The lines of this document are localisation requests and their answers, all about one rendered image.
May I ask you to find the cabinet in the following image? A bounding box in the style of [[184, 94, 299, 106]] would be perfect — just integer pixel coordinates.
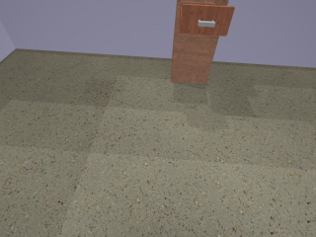
[[171, 0, 229, 84]]

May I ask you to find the handle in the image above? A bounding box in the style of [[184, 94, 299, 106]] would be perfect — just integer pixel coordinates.
[[197, 20, 215, 28]]

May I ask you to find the drawer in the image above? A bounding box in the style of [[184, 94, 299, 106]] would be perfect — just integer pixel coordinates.
[[179, 2, 235, 37]]

